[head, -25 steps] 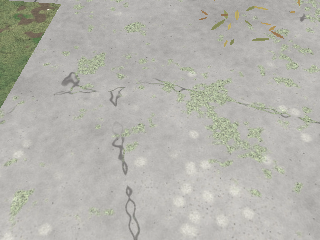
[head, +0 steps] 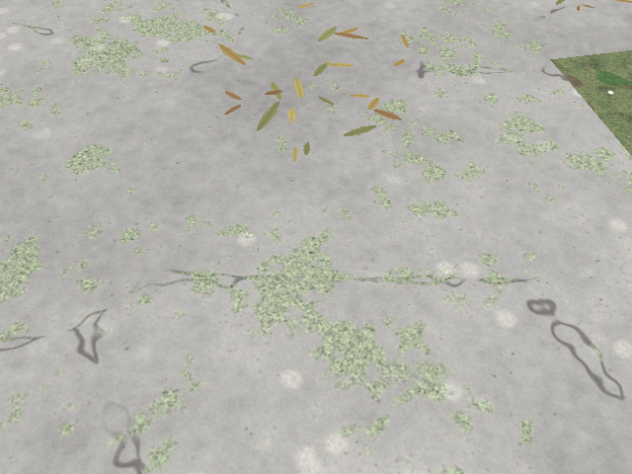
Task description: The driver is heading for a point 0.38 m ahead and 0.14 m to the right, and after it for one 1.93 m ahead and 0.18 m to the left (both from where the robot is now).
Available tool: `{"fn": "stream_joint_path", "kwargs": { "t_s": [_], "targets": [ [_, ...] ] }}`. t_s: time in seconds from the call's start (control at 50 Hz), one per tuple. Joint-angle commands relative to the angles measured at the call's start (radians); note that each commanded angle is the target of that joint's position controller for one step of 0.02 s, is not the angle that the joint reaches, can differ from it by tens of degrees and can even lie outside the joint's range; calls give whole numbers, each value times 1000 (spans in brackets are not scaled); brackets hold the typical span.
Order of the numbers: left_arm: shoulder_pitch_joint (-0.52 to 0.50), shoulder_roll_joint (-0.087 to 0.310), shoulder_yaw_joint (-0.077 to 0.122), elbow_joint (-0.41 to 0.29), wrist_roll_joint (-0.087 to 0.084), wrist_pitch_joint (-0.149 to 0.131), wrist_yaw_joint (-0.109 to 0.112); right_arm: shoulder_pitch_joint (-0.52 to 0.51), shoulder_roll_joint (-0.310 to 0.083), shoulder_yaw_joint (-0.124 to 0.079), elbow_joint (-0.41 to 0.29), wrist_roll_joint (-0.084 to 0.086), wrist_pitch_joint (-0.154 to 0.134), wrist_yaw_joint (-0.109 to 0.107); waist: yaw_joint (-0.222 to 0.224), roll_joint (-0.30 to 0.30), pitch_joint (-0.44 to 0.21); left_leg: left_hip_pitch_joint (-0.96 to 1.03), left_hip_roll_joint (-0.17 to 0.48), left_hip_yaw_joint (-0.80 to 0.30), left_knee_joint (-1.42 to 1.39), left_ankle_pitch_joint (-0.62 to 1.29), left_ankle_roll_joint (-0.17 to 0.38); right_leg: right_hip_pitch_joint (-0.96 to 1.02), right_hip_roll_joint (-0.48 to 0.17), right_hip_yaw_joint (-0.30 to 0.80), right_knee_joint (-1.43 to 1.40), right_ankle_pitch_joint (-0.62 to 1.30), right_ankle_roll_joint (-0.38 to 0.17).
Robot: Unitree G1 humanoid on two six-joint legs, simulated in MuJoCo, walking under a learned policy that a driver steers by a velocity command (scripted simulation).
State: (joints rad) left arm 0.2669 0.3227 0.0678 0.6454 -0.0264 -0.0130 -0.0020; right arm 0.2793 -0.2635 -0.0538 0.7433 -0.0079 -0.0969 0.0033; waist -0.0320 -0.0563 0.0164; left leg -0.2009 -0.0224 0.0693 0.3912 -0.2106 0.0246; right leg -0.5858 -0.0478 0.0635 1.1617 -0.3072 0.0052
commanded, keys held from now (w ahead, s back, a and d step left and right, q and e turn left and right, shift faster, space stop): w+e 0.28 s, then e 0.14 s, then q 0.58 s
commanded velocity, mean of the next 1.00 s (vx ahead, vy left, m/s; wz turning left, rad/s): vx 0.25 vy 0.00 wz -0.16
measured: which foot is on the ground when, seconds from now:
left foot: down 0.00-0.32, up 0.34-0.80, down 0.82-1.00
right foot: up 0.00-0.28, down 0.30-0.82, up 0.84-1.00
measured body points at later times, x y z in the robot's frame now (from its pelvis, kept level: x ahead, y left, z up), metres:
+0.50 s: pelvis +0.24 -0.08 +0.00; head +0.30 -0.11 +0.44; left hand +0.47 +0.14 -0.09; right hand +0.31 -0.39 -0.11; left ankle +0.28 +0.09 -0.65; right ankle +0.28 -0.15 -0.74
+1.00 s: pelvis +0.37 -0.07 +0.00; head +0.42 -0.05 +0.45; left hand +0.57 +0.19 -0.11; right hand +0.47 -0.37 -0.09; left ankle +0.42 +0.02 -0.74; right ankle +0.32 -0.20 -0.67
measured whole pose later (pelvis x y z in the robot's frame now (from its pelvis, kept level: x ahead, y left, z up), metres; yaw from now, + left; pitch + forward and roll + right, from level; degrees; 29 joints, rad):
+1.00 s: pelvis +0.37 -0.07 +0.00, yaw -6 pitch +3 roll -2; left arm 0.10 0.31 0.07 0.73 0.00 0.02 0.03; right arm 0.20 -0.30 -0.07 0.69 0.01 0.00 -0.01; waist -0.02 -0.02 0.06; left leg -0.35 -0.04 -0.07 0.47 -0.17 0.04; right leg -0.48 0.05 0.05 1.04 -0.48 0.06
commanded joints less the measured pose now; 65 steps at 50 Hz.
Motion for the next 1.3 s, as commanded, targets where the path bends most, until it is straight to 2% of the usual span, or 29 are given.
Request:
{"fn": "stream_joint_path", "kwargs": {
  "t_s": [0.02,0.14,0.22,0.26,0.3,0.32,0.34,0.36,0.38,0.4,0.42,0.48,0.56,0.64,0.72,0.78,0.82,0.84,0.86,0.88,0.9,0.94,1.08,1.18,1.22,1.24,1.26,1.28,1.3],
  "targets": [
    [-51,30,7,-97,5,-7,-4,-15,-149,-40,-32,1,-16,-5,1,139,13,118,287,-204,-220,193,170,-175,-61,38,-72,72,17],
    [-204,0,-9,-128,4,-24,-37,4,-191,-47,16,10,2,-12,-49,119,47,164,264,-7,-224,289,130,-112,-45,-47,-394,316,-1],
    [-265,17,-2,-162,-1,-24,-59,34,-228,-59,45,30,22,-11,-45,126,64,257,298,55,-169,455,102,-61,-13,-104,-509,238,-54],
    [-204,57,20,-159,7,-17,-60,29,-262,-70,45,39,34,-18,10,160,5,291,297,96,-22,800,82,67,54,-159,-525,136,-99],
    [79,148,74,-89,9,-6,-42,9,-249,-64,32,42,42,-27,170,121,-137,144,239,141,372,857,28,471,122,-156,-625,227,-169],
    [156,233,90,-71,6,3,-17,55,-142,-29,0,-11,35,-22,142,-106,-223,-163,155,127,709,113,-24,775,-88,146,-599,468,-234],
    [93,295,88,-126,22,-13,-23,117,-105,-3,-51,-11,8,-9,64,-254,-417,-465,-38,-55,1034,-454,-71,995,-326,723,-745,404,-462],
    [82,200,65,-139,25,-23,-33,-1,-213,-28,-50,20,-9,0,139,-62,-410,-524,28,-185,1062,-383,-59,949,-297,632,-787,455,-407],
    [42,168,52,-127,23,-32,-34,-66,-209,-25,-77,37,-14,0,117,-31,-265,-543,56,-162,1010,-304,-48,813,-257,471,-779,560,-369],
    [-3,146,48,-121,12,-36,-32,-66,-192,-22,-62,19,-10,-12,72,71,-172,-515,96,-153,933,-243,-57,667,-200,361,-777,638,-326],
    [-46,128,43,-124,9,-34,-26,-60,-198,-27,-56,2,0,-21,41,65,-132,-467,120,-151,864,-208,-65,559,-171,297,-790,675,-306],
    [-98,96,25,-104,36,-41,-15,20,-160,-19,-8,6,39,-21,-12,25,-137,-326,128,-120,779,-139,-93,390,-150,174,-835,841,-299],
    [-104,65,6,-37,41,-43,0,-20,-97,2,3,4,52,-20,-2,-12,-141,-267,130,-108,526,49,-106,367,-98,22,-853,847,-247],
    [-96,76,4,15,61,-37,7,-103,-109,1,-12,20,52,-6,44,-20,-107,-213,118,-115,344,190,-87,395,-118,-12,-880,722,-225],
    [-87,114,20,57,42,-10,14,-155,-151,-20,-61,17,64,4,64,-26,-48,-313,97,-106,312,-12,-57,501,-192,34,-822,649,-242],
    [-94,113,26,61,18,19,34,-136,-129,-21,-79,18,72,21,49,-25,-41,-311,75,-68,235,-67,-26,555,-219,53,-727,672,-223],
    [-71,104,28,66,12,26,48,-74,-160,-36,-75,15,66,23,19,33,-84,-133,66,-101,61,254,27,510,-139,-16,-575,658,-136],
    [-64,84,23,32,41,12,49,-27,-271,-66,-81,4,63,13,39,220,-153,54,211,-326,77,684,124,346,-8,-112,-353,442,-51],
    [-128,58,13,3,66,4,44,41,-282,-72,-75,-2,70,6,-16,347,-192,226,383,-588,27,921,318,57,161,-109,-109,-259,25],
    [-131,58,12,12,54,4,32,63,-214,-50,-75,-4,67,2,-31,246,-263,264,383,-586,18,825,329,17,124,30,10,-382,24],
    [-139,62,16,15,28,10,28,3,-202,-52,-89,3,66,-2,-10,185,-209,233,338,-506,25,745,289,-28,97,41,59,-330,30],
    [-157,73,24,21,30,24,38,-81,-187,-50,-114,27,79,-14,16,109,-145,151,269,-428,1,583,222,-46,59,39,-24,-215,48],
    [-152,38,16,31,21,21,40,-98,-221,-70,-139,20,121,-43,21,202,-161,33,187,-425,-19,394,191,133,96,19,-341,-66,93],
    [-142,57,26,31,15,-1,22,-127,-219,-73,-158,22,137,-39,15,244,-134,-3,171,-532,-15,232,172,220,105,26,-522,-42,68],
    [-85,59,33,49,14,-14,14,-159,-209,-70,-168,33,145,-42,52,242,-126,-33,137,-544,25,197,136,326,104,4,-720,76,42],
    [-60,83,44,57,19,-16,15,-145,-188,-64,-169,35,147,-44,55,212,-126,-86,97,-523,67,95,95,412,51,31,-800,146,18],
    [-48,155,59,47,38,-12,22,-99,-134,-49,-170,22,147,-41,26,24,-138,-207,1,-409,260,-174,36,508,-162,226,-852,187,-61],
    [-74,212,68,47,75,-5,19,-97,-149,-57,-203,26,135,-39,0,-236,-80,-383,-129,-239,465,-427,-17,447,-331,467,-899,325,-230],
    [-120,159,55,17,79,-11,20,-76,-226,-80,-183,12,126,-38,5,-159,-65,-390,-50,-257,671,-408,-50,401,-364,461,-902,319,-285]
  ]
}}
